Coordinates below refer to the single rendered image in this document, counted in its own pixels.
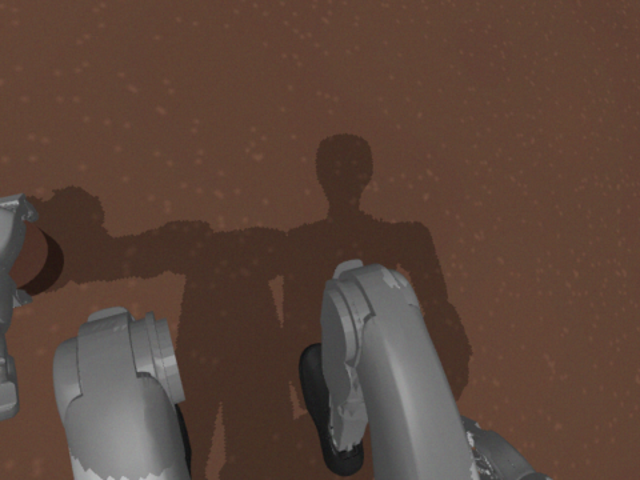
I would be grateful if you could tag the right robot hand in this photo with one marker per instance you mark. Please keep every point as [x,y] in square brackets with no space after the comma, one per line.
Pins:
[496,458]

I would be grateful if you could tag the left robot foot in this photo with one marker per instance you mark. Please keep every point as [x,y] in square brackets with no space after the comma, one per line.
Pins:
[185,438]

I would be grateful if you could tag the left robot hand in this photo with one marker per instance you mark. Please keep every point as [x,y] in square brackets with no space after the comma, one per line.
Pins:
[13,211]

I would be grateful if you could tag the right robot foot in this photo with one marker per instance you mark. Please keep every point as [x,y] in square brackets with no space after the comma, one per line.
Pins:
[316,396]

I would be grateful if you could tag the left robot arm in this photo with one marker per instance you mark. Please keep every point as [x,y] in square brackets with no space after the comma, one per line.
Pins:
[9,394]

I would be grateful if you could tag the tin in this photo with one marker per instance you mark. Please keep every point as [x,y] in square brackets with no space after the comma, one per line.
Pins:
[39,263]

